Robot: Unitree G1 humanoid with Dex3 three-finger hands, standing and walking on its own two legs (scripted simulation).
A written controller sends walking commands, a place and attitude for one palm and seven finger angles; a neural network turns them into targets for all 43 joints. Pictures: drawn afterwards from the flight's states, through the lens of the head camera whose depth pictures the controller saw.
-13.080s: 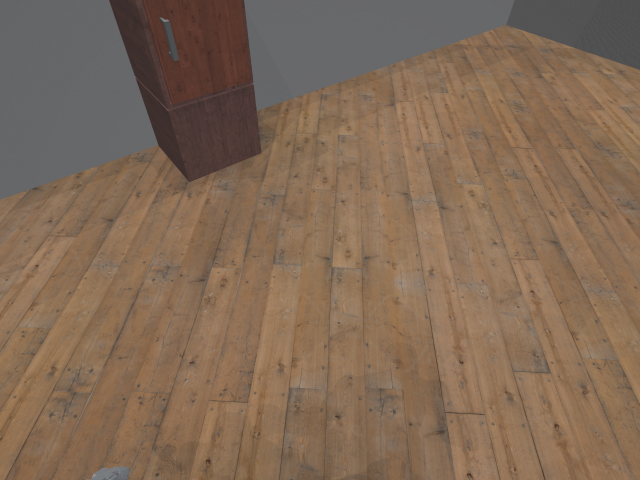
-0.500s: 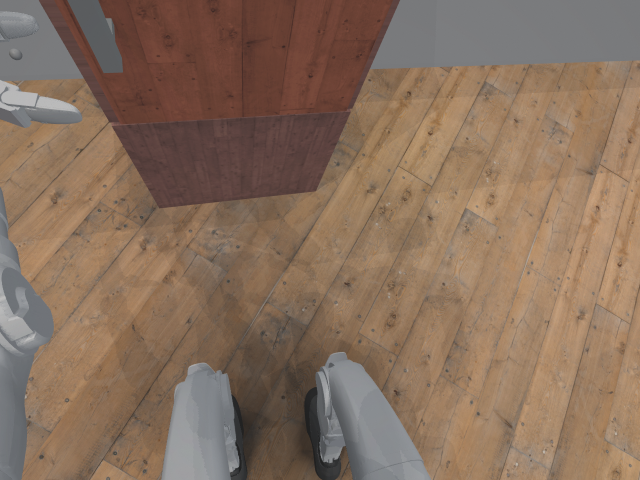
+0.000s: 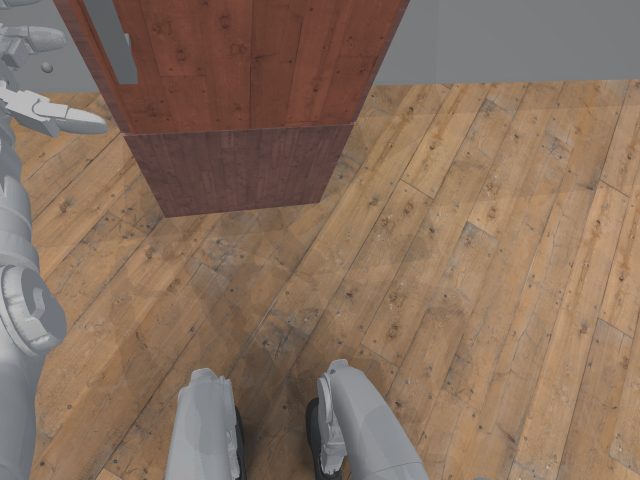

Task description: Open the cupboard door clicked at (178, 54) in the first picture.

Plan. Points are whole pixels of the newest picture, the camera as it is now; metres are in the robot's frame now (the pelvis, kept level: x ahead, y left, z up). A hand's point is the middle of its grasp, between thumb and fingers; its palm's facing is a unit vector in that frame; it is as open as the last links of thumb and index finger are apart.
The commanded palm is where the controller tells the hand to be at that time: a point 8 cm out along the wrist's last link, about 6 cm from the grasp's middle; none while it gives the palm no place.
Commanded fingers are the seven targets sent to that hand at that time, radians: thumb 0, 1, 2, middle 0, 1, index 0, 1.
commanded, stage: slide the fingers in behind the handle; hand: left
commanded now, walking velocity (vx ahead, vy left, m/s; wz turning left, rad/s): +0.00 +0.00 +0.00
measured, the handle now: (109, 13) +0.61 +0.18 +0.07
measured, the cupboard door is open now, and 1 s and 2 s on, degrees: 0 0 0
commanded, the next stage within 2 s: close the thumb around the handle in 1.66 s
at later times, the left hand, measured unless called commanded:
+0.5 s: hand (72, 63) +0.57 +0.22 +0.05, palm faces +0.11 -0.99 -0.03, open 14.1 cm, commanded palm +0.55 +0.22 +0.05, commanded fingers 0.00 -0.50 0.30 -0.30 -1.20 -0.30 -1.20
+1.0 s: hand (113, 62) +0.57 +0.18 +0.05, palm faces +0.09 -1.00 -0.02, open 14.0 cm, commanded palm +0.55 +0.19 +0.05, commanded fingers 0.00 -0.50 0.30 -0.30 -1.20 -0.30 -1.20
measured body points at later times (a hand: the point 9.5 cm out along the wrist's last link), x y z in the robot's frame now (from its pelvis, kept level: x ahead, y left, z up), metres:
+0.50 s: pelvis +0.00 +0.00 +0.00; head +0.20 +0.04 +0.40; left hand +0.55 +0.27 +0.05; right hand -0.01 -0.26 -0.10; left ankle +0.04 +0.10 -0.58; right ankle +0.02 -0.12 -0.58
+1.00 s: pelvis +0.00 -0.01 +0.00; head +0.20 +0.03 +0.41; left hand +0.56 +0.23 +0.05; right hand +0.01 -0.26 -0.11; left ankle +0.04 +0.10 -0.58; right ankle +0.02 -0.12 -0.58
